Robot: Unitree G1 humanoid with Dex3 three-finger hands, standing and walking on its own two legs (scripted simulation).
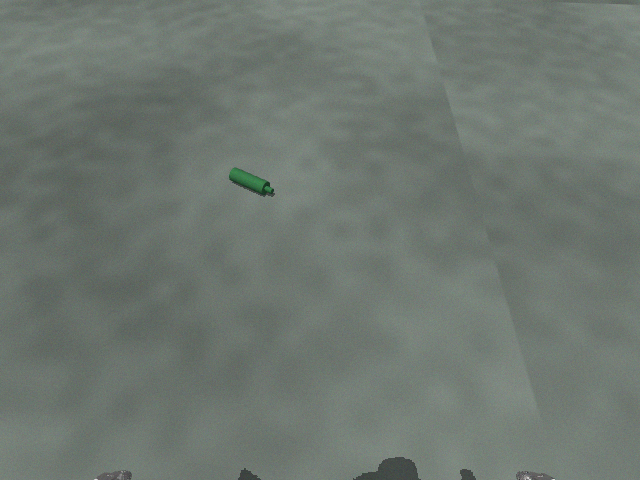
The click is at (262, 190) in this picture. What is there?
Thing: lying bottle
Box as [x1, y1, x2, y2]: [229, 167, 273, 194]
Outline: 230,171 229,178 235,182 262,194 266,193 267,191 270,193 273,191 273,189 269,186 269,183 263,179 235,167
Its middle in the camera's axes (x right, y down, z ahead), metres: -0.30 -0.24 +1.75
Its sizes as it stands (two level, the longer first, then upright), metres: 0.216 0.064 0.064
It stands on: the floor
